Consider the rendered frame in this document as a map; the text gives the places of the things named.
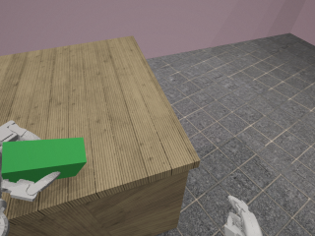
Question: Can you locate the robot right hand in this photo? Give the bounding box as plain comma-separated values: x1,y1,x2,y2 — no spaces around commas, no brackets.
224,195,263,236

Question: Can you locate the robot left hand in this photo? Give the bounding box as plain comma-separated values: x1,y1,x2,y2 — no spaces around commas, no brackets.
0,120,61,202

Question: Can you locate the sponge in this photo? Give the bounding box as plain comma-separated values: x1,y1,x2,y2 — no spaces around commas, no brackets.
1,137,87,183

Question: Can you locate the table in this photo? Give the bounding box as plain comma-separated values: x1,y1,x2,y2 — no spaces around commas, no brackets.
0,35,201,236

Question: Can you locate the robot left forearm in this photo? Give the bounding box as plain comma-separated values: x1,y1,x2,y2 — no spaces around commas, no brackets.
0,199,10,236

